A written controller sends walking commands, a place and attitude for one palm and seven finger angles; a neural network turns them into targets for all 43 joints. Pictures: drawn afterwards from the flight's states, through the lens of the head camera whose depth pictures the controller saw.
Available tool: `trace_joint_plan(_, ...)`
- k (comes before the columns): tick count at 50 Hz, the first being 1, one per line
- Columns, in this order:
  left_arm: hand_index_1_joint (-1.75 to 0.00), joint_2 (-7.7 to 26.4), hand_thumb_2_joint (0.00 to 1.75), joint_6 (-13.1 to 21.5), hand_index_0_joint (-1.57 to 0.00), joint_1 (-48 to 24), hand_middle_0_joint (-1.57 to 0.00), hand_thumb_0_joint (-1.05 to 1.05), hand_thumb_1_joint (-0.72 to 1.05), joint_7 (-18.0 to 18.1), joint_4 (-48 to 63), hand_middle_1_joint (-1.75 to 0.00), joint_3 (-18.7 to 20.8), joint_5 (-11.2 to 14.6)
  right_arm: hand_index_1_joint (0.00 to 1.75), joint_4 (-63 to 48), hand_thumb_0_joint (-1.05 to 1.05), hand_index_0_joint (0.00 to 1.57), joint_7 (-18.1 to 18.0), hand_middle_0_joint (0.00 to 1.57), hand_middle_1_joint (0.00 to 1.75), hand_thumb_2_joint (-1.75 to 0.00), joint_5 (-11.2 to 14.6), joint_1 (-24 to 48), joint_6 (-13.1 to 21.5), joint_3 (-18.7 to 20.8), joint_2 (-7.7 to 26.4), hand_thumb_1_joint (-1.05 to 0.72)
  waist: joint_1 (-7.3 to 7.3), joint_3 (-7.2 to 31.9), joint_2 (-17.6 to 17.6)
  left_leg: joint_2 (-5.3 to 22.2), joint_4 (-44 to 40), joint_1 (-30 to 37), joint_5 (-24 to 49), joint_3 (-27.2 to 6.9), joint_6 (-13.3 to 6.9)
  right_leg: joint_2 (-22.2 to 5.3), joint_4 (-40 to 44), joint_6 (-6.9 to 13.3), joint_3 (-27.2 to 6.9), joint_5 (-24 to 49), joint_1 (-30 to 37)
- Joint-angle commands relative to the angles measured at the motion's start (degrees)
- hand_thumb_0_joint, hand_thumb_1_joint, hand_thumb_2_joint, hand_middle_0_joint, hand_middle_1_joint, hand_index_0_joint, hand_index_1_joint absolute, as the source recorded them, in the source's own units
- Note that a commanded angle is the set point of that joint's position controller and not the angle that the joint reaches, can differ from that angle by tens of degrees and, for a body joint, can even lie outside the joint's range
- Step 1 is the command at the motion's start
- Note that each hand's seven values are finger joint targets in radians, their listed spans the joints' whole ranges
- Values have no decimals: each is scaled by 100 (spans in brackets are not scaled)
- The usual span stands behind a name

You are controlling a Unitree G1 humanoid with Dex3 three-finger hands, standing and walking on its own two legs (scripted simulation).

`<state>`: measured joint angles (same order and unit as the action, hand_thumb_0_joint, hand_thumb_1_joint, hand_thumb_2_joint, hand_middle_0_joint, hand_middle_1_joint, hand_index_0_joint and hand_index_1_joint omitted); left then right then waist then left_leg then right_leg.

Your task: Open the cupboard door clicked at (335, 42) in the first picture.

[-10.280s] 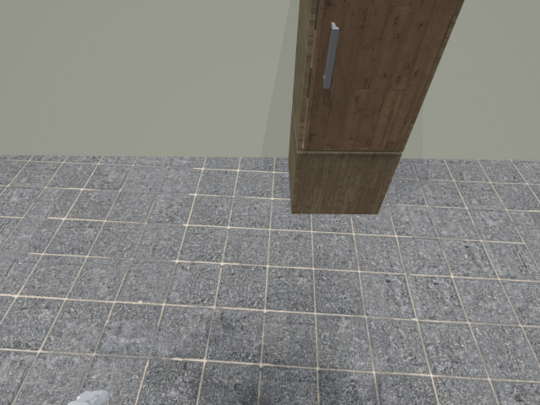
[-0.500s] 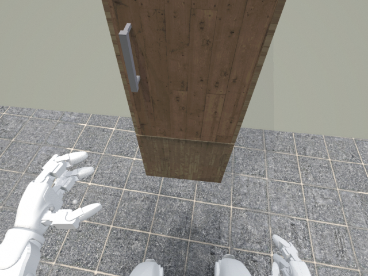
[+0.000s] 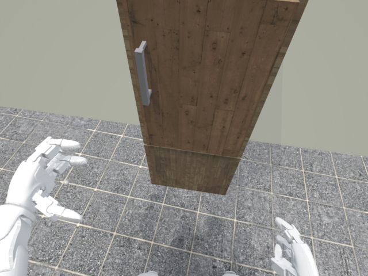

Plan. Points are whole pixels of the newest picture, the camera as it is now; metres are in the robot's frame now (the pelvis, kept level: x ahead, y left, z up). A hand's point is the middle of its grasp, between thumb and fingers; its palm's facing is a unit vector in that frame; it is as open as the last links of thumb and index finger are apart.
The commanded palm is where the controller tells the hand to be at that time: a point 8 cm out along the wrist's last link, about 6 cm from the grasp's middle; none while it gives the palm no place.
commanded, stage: raise the hand with hooked fingers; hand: left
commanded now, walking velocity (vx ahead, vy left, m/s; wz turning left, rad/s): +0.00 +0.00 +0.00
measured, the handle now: (144, 75) +0.61 +0.16 +0.08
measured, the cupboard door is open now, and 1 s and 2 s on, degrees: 0 0 0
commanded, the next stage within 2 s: move the hooked fingers beside the handle in 0.76 s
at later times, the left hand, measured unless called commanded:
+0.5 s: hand (70, 161) +0.30 +0.25 +0.10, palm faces -0.06 -1.00 -0.03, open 14.0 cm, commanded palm +0.27 +0.30 +0.10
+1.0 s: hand (68, 161) +0.30 +0.26 +0.09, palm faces -0.05 -1.00 -0.01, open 14.0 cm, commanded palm +0.29 +0.30 +0.10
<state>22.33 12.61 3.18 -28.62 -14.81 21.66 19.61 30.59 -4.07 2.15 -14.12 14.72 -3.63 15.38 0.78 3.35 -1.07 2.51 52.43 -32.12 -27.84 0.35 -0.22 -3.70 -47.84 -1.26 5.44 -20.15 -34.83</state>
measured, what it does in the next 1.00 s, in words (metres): stands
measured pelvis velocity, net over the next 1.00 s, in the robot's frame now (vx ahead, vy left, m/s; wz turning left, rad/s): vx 0.00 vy -0.01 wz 0.00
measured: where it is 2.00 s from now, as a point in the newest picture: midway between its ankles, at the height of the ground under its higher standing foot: outside the picture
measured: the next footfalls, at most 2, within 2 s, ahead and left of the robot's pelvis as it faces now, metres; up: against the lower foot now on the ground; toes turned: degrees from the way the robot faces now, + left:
none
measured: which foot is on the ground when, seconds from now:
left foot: down 0.00-1.00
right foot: down 0.00-1.00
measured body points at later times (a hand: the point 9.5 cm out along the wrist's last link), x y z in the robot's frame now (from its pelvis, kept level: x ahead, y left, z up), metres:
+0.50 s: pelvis +0.00 -0.01 +0.01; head +0.05 -0.02 +0.46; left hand +0.30 +0.31 +0.10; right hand +0.15 -0.27 -0.07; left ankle -0.01 +0.11 -0.69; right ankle +0.04 -0.14 -0.69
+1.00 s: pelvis +0.00 -0.01 +0.01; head +0.04 -0.01 +0.46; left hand +0.30 +0.31 +0.10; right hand +0.15 -0.26 -0.07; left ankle -0.01 +0.11 -0.69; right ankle +0.04 -0.14 -0.69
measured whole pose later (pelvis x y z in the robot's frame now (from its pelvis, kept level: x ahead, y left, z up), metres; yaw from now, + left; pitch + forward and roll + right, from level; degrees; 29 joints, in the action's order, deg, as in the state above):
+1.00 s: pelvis +0.00 -0.01 +0.01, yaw +0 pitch +7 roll -1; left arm 25.1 12.5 -9.9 -33.5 -29.6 24.7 19.8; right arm 31.7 -5.6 2.7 -15.9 12.0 -3.5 16.8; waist 0.5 2.0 -1.2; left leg 2.7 48.1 -29.5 -25.3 0.7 0.5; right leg -3.2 -44.7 -0.5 5.1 -18.3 -32.9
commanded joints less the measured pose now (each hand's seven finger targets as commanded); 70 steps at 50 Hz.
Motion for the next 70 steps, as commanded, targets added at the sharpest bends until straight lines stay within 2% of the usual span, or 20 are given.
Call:
trace_joint_plan(1,-120,1445,30,290,-30,-1265,-30,0,-50,-211,879,-120,690,222,30,-691,0,20,-108,20,30,-90,-9,12,230,410,920,-90,-116,1267,-324,-243,-994,337,2143,-153,4,470,463,291,-123,1362,1153)
trace_joint_plan(13,-120,2011,30,198,-30,-2044,-30,0,-50,-500,247,-120,1071,250,30,-658,0,20,-154,20,30,-90,30,-63,77,410,950,-90,-79,1432,-417,-267,-1226,500,2115,-61,-32,405,722,275,-240,1417,1477)
trace_joint_plan(16,-120,1745,30,165,-30,-1733,-30,0,-50,-587,-55,-120,942,331,30,-724,0,20,-122,20,30,-90,32,-85,71,425,955,-90,-44,1316,-72,-283,-1215,389,2167,-39,-50,406,760,276,-280,1525,1574)
trace_joint_plan(26,-120,2070,30,414,-30,-2037,-30,0,-50,-447,331,-120,1159,275,30,-765,0,20,-102,20,30,-90,0,-97,28,447,951,-90,-40,1470,-299,-287,-1226,384,1950,34,-66,372,807,278,-423,1299,1681)
trace_joint_plan(31,-120,1921,30,396,-30,-2046,-30,0,-50,-486,152,-120,1046,302,30,-748,0,20,-144,20,30,-90,22,-78,18,431,942,-90,-108,1258,-178,-286,-1239,292,1730,41,-69,369,895,255,-470,1060,1590)
trace_joint_plan(38,-120,1906,30,368,-30,-2030,-30,0,-50,-519,148,-120,1009,266,30,-714,0,20,-161,20,30,-90,32,-64,41,422,916,-90,-87,1368,-411,-281,-1275,434,1845,16,-57,369,852,261,-392,1228,1548)
trace_joint_plan(40,-120,1825,30,341,-30,-1930,-30,0,-50,-513,-10,-120,992,285,30,-720,0,20,-161,20,30,-90,40,-58,44,419,926,-90,-97,1259,-149,-272,-1304,342,1789,-8,-50,375,859,247,-347,1169,1511)
trace_joint_plan(43,-120,1805,30,323,-30,-2087,-30,0,-50,-571,-68,-120,925,297,30,-716,0,20,-159,20,30,-90,48,-42,26,412,937,-90,-125,1180,-151,-275,-1297,296,1639,-8,-48,373,888,253,-378,982,1441)
trace_joint_plan(47,-120,1922,30,382,-30,-3190,-30,0,-50,-524,-152,-120,754,173,30,-618,0,20,-237,20,30,-90,38,-106,4,395,965,-90,-264,1214,-354,-269,-1286,380,1419,-66,-38,398,855,270,-360,708,1178)
trace_joint_plan(49,-120,1693,30,393,-30,-3563,-30,0,-50,-494,-302,-120,446,78,30,-545,0,20,-275,20,30,-90,51,-144,14,385,948,-90,-356,1257,-479,-265,-1302,504,1402,-86,-31,395,819,267,-298,724,1000)
trace_joint_plan(50,-120,1762,30,395,-30,-3737,-30,0,-50,-454,-451,-120,464,41,30,-506,0,20,-290,20,30,-90,37,-189,10,388,963,-90,-372,1284,-364,-259,-1301,493,1411,-112,-32,387,812,261,-293,738,991)
trace_joint_plan(52,-120,1975,30,406,-30,-3793,-30,0,-50,-446,-644,-120,626,-5,30,-482,0,20,-282,20,30,-90,14,-270,-18,387,985,-90,-299,1494,-352,-263,-1272,484,1613,-119,-17,390,742,289,-301,930,1122)
trace_joint_plan(54,-120,1960,30,381,-30,-3793,-30,0,-50,-412,-932,-120,606,-70,30,-480,0,20,-248,20,30,-90,11,-249,-60,368,978,-90,-276,1454,-457,-261,-1278,395,1632,-101,3,363,714,301,-284,969,1095)
trace_joint_plan(56,-120,2129,30,387,-30,-3822,-30,0,-50,-380,-1123,-120,743,-93,30,-495,0,20,-209,20,30,-90,-12,-326,-114,373,1016,-90,-214,1543,-255,-248,-1261,340,1817,-139,8,401,636,325,-250,1108,1169)
trace_joint_plan(59,-120,2045,30,383,-30,-4154,-30,0,-50,-333,-1315,-120,640,-144,30,-506,0,20,-156,20,30,-90,-7,-395,-198,387,999,-90,-277,1655,-352,-253,-1239,283,1817,-72,14,373,624,285,-285,1211,1125)
trace_joint_plan(61,-120,2302,30,394,-30,-4213,-30,0,-50,-308,-1676,-120,829,-179,30,-500,0,20,-131,20,30,-90,-23,-483,-277,378,1052,-90,-249,1545,-224,-239,-1216,117,1833,-84,15,405,587,319,-278,1220,1149)
trace_joint_plan(63,-120,2297,30,445,-30,-4487,-30,0,-50,-305,-1862,-120,788,-235,30,-482,0,20,-107,20,30,-90,-19,-546,-345,398,1051,-90,-322,1618,-194,-242,-1184,11,1720,-28,-5,383,597,276,-339,1206,1131)
trace_joint_plan(67,-120,2476,30,627,-30,-4857,-30,0,-50,-342,-1899,-120,848,-276,30,-462,0,20,-73,20,30,-90,-29,-719,-460,440,1083,-90,-354,2042,-255,-241,-1085,75,1969,-14,-31,412,511,274,-390,1499,1254)
trace_joint_plan(69,-120,2447,30,669,-30,-4917,-30,0,-50,-377,-2060,-120,824,-285,30,-423,0,20,-66,20,30,-90,-28,-766,-526,451,1083,-90,-384,2019,-309,-239,-1074,45,1933,7,-34,409,520,266,-390,1500,1194)
trace_joint_plan(70,-120,2617,30,703,-30,-4903,-30,0,-50,-368,-2057,-120,971,-298,30,-409,0,20,-67,20,30,-90,-26,-809,-557,480,1102,-90,-348,2071,-363,-236,-1063,48,1985,-1,-37,405,513,270,-401,1529,1207)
